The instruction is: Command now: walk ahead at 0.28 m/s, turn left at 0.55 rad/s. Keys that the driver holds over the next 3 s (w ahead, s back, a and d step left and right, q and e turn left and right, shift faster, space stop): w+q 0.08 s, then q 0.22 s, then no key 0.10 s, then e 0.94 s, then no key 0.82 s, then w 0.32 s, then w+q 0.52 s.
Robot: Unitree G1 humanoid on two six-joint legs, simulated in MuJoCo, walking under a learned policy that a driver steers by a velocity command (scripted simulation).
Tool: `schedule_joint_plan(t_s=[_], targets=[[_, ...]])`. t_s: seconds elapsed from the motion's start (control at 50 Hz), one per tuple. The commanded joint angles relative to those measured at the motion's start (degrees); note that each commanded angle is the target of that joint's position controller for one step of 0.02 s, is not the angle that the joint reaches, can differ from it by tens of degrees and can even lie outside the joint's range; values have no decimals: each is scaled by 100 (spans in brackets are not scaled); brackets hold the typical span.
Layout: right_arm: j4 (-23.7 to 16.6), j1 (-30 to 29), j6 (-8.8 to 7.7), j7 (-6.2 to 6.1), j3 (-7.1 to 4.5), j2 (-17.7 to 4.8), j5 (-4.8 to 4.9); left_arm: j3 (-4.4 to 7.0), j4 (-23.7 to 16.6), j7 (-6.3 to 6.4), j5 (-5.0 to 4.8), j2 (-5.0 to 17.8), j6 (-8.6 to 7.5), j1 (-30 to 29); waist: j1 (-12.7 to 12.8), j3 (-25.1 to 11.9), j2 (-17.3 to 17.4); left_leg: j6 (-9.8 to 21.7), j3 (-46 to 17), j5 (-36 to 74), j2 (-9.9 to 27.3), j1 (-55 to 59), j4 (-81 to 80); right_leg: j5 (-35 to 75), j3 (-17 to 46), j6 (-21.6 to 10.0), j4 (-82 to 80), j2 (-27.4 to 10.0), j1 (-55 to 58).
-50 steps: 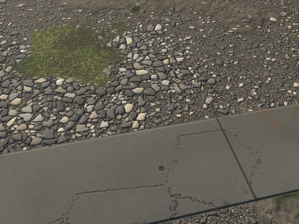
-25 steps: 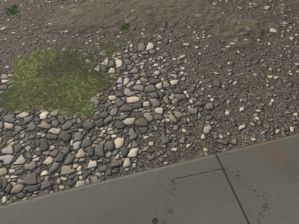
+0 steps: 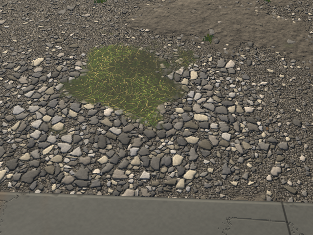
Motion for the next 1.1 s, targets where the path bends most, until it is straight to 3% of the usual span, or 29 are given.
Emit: schedule_joint_plan(t_s=[0.02, 0.06, 0.14, 0.22, 0.32, 0.36, 0.38, 0.4, 0.42, 0.44, 0.46, 0.48, 0.5, 0.52, 0.56, 0.58, 0.62, 0.64, 0.66, 0.74, 0.82, 0.9, 0.94, 0.96, 0.98, 1.0, 1.04, 1.06, 1.1], targets=[[-10, 767, -59, -48, -129, -590, 108, 145, -435, -48, 80, 675, -54, -526, -231, -115, 657, 1141, -2603, -1134, 1451, 1960, -1748, 12, 757, -68, 1355, 44, -2545], [-55, 556, 64, 28, -24, -433, 61, 36, -401, -52, 77, 341, -73, -480, -3, 92, 514, 959, -2148, -756, 1257, 1310, -1877, 675, 672, -37, 1560, 23, -2199], [-164, 481, 83, 160, -7, -641, -15, 18, -396, -110, -86, 291, -79, -538, 132, 39, 506, 1097, -1429, 1638, 913, 680, -1617, 1557, 376, 243, 920, 197, -1407], [-45, 857, 72, 289, -198, -1055, 37, 11, -457, -113, -142, 401, 9, -785, 36, 5, 499, 1185, -1619, 3432, 1083, 926, -1005, 1430, 328, 439, -228, 191, -1033], [-208, 445, 203, 268, -284, -1062, 64, 61, -277, -62, -261, 680, -92, -680, 162, -178, 438, 796, -1953, 4296, 980, 1155, -404, 1808, 201, 140, -1179, 378, -390], [-293, 201, 239, 292, -186, -905, 93, 123, -59, -60, -403, 934, -213, -61, 483, -748, 148, 308, -1732, 4423, 255, 675, 317, 3522, 112, -358, -1746, 365, 1201], [-530, 404, 253, 330, 22, -313, 98, 168, -64, 19, -365, 1383, -289, 572, 532, -1910, -811, -218, -1319, 2607, -518, -57, 1626, 5953, 1292, -1511, -1611, -835, 2899], [-611, 1071, 220, 261, 132, 4, 14, 134, 2, -8, -144, 1465, -249, 1185, 455, -2860, -1615, -637, -895, -2458, -1227, -1531, 3309, 6971, 3255, -2994, -1720, -2502, 4481], [-660, 386, 263, 203, -65, -619, -13, 179, 178, 2, 100, 1303, -276, 1374, 628, -1542, -571, -611, -854, -2772, -642, -2135, 4235, 5681, 3087, -2417, -2137, -2427, 3353], [-683, 147, 365, 71, -110, -772, 0, 185, 58, -15, -92, 1235, -243, 719, 377, -825, -624, -603, -704, -2471, -281, -2037, 4449, 4672, 2354, -1853, -2390, -1970, 2301], [-511, 409, 432, -3, -107, -775, -66, -102, -146, -93, -321, 513, -181, -66, -41, -710, -547, -666, -639, -2244, 37, -1560, 3979, 4128, 1820, -1362, -2576, -1499, 1579], [-472, 460, 457, 31, 12, -396, -151, -335, -227, -186, -496, -8, -166, -425, -360, -586, -729, -797, -656, -2181, 325, -1043, 3229, 4450, 1344, -1006, -2501, -1020, 975], [-460, 542, 481, 135, 124, -125, -196, -314, -299, -267, -515, 169, -135, -666, -595, -581, -687, -994, -333, -2042, 355, -304, 2628, 4769, 913, -782, -2404, -653, 291], [-460, 502, 517, 255, 162, -103, -70, -158, -360, -330, -500, 661, -140, -905, -657, -702, -512, -1193, 0, -1695, 256, 67, 1670, 4775, 591, -697, -2143, -323, 97], [-420, 452, 537, 355, 183, -409, 368, 181, -443, -473, -228, 1490, -77, -940, -384, -783, -428, -1217, 420, 302, -161, 430, 302, 3841, 848, -1075, -1756, -241, 16], [-496, 424, 511, 303, 111, -735, 371, 249, -372, -552, -124, 1577, -38, -629, -254, -779, -524, -1045, 409, 468, -201, 490, 249, 3318, 1313, -1280, -1772, -521, 0], [-790, 316, 391, 43, -20, -1227, 203, 75, -207, -612, -228, 917, -69, 5, -273, -847, -284, -79, -174, 1261, 542, 568, 217, 2308, 2032, -1107, -1680, -835, -86], [-993, -222, 304, -70, -137, -1718, 195, 39, -358, -488, -269, 715, -94, 293, 110, -699, 380, 1017, -931, 1474, 1243, 204, -350, 1145, 1218, -638, -1375, -165, -122], [-1005, -354, 250, -108, -189, -1692, 197, 49, -494, -315, -197, 804, -85, -50, 36, -529, 560, 1684, -1524, 1279, 1722, 401, -956, 543, 473, -260, -897, 397, -541], [-1084, -569, 100, -489, -16, -898, 134, 98, -496, -87, -5, 954, -16, 93, 17, -349, 658, 1408, -1439, 2580, 2335, 1357, -1317, -1212, 644, 63, 1753, 26, -1393], [-1048, -591, 142, -622, -186, -1373, 180, -110, -605, -425, -50, 402, 96, -216, -166, -357, 460, 713, 47, 2966, 1453, 1636, -1145, 97, -103, 379, 264, 74, -953], [-1106, -797, 434, -481, -266, -1586, 6, 27, -439, -692, -328, 837, -37, 215, 72, -408, 434, 489, 257, 2404, 1604, 1182, -797, 1710, -190, 47, -1228, 344, 254], [-918, -574, 445, -342, -100, -1146, 17, 246, -474, -572, -266, 1314, -190, 491, 260, -806, 151, -87, 674, 1394, 1258, 450, 87, 3345, 79, -598, -1695, 352, 1607], [-1252, -120, 418, -316, 111, -471, 35, 466, -530, -361, -221, 2166, -245, 1079, 146, -1873, -1222, -786, 1297, -756, 386, -486, 1737, 6547, 2028, -2146, -1547, -1187, 3254], [-1373, -300, 300, -278, 183, -499, 87, 436, -516, -336, -54, 2146, -298, 1515, 462, -1932, -903, -916, 299, -2930, -188, -1770, 2533, 6565, 3536, -2873, -1838, -2114, 3905], [-1395, -1016, 280, -259, 128, -701, 134, 440, -285, -278, 83, 1872, -388, 1627, 652, -832, -554, -828, -286, -2807, 132, -2402, 3148, 5728, 2960, -2262, -1887, -1819, 3224], [-1205, -778, 319, -383, -116, -1394, -25, 287, -446, -277, -193, 1342, -285, 927, 314, -761, -720, -744, -322, -2321, 313, -2210, 3768, 5059, 2254, -1801, -2106, -1377, 2439], [-1172, -727, 352, -396, -86, -1299, -87, 219, -521, -292, -287, 1244, -225, 627, 72, -559, -705, -704, -350, -1998, 376, -1824, 3687, 4883, 2059, -1669, -2304, -1247, 1745], [-1116, -501, 433, -354, -8, -1093, -95, 201, -739, -298, -215, 1354, -131, 263, -189, -558, -589, -725, -219, -1217, 234, -1211, 3292, 4543, 1844, -1557, -2575, -973, 1058]])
